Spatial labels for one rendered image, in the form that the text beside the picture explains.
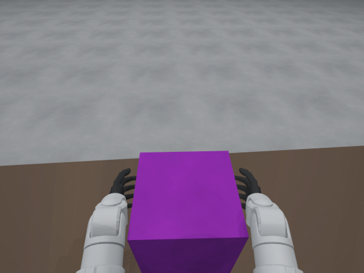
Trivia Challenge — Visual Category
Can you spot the robot left hand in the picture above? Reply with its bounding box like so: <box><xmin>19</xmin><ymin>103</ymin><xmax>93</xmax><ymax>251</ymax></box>
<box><xmin>109</xmin><ymin>168</ymin><xmax>137</xmax><ymax>208</ymax></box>

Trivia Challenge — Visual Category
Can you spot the robot right hand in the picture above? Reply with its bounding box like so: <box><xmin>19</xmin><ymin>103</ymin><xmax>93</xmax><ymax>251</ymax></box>
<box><xmin>234</xmin><ymin>168</ymin><xmax>261</xmax><ymax>210</ymax></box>

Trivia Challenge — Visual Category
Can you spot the left robot forearm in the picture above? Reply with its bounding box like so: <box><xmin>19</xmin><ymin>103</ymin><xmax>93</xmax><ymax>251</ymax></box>
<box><xmin>76</xmin><ymin>193</ymin><xmax>128</xmax><ymax>273</ymax></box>

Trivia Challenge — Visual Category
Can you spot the carton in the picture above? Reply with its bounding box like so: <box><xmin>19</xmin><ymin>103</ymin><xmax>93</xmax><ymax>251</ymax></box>
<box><xmin>127</xmin><ymin>151</ymin><xmax>249</xmax><ymax>273</ymax></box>

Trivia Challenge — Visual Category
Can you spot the right robot forearm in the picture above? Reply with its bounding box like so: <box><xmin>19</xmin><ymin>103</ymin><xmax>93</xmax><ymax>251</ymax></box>
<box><xmin>246</xmin><ymin>193</ymin><xmax>303</xmax><ymax>273</ymax></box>

